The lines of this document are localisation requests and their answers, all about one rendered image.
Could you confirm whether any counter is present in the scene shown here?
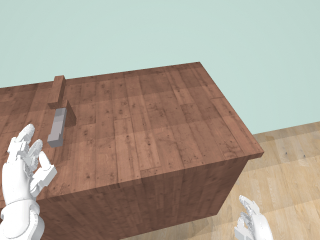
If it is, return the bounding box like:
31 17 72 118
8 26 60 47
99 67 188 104
0 61 264 240

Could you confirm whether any tap lever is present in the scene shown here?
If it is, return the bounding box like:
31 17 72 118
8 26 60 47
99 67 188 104
47 107 67 148

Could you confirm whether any left robot hand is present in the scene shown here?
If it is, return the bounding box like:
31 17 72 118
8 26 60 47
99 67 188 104
2 124 57 206

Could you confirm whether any left robot forearm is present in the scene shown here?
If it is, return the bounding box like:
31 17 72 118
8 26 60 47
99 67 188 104
0 199 45 240

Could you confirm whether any right robot hand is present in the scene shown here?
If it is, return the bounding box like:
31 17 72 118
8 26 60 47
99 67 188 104
234 195 274 240

